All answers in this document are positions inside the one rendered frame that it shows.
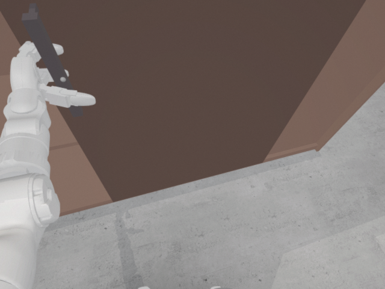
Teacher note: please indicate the left robot upper arm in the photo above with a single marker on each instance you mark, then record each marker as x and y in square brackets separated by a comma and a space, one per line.
[28, 204]

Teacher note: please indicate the left robot forearm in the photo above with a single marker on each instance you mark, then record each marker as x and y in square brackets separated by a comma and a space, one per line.
[24, 142]

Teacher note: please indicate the left robot hand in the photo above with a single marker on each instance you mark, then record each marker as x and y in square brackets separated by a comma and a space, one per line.
[25, 74]

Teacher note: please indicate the wardrobe door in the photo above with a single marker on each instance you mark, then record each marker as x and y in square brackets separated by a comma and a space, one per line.
[184, 89]
[354, 63]

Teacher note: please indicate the handle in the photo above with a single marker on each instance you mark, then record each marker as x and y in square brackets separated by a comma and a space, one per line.
[42, 42]

